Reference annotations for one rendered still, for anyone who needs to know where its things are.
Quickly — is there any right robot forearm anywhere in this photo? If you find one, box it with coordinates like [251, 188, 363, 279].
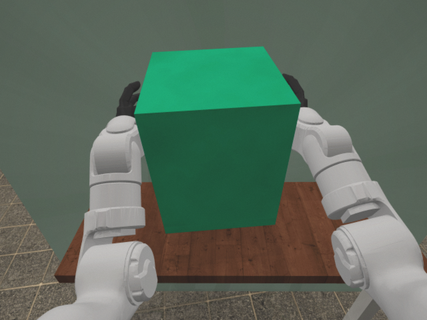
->
[292, 107, 424, 268]

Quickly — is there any left robot forearm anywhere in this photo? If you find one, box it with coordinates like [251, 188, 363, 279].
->
[75, 115, 145, 296]

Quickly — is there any robot right hand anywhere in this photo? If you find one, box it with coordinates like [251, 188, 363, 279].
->
[282, 73, 308, 107]

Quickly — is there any robot right upper arm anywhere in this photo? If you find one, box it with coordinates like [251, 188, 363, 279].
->
[331, 215, 427, 320]

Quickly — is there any carton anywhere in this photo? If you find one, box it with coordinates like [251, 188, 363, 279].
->
[134, 47, 301, 233]

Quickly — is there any table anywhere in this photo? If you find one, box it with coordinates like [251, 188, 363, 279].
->
[54, 182, 427, 320]

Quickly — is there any robot left upper arm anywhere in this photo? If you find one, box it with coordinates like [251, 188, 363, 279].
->
[37, 241, 157, 320]

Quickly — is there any robot left hand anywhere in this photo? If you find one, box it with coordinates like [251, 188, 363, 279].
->
[116, 81, 140, 118]

